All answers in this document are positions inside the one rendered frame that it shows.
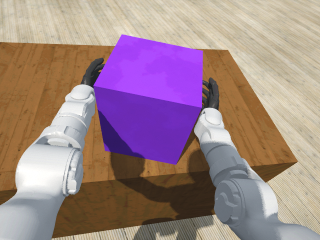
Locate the left robot forearm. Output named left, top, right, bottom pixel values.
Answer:
left=15, top=84, right=96, bottom=189

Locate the pedestal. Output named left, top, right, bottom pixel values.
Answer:
left=0, top=42, right=298, bottom=239

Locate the left robot hand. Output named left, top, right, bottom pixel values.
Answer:
left=80, top=57, right=105, bottom=89

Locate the right robot hand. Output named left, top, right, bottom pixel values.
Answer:
left=201, top=77, right=220, bottom=111

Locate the right robot forearm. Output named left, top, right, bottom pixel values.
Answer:
left=194, top=108, right=278, bottom=206

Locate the carton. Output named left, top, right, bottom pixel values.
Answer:
left=93, top=34, right=203, bottom=165

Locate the robot left upper arm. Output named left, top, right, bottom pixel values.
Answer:
left=0, top=143, right=84, bottom=240

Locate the robot right upper arm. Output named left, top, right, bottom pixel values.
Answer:
left=214, top=178, right=320, bottom=240

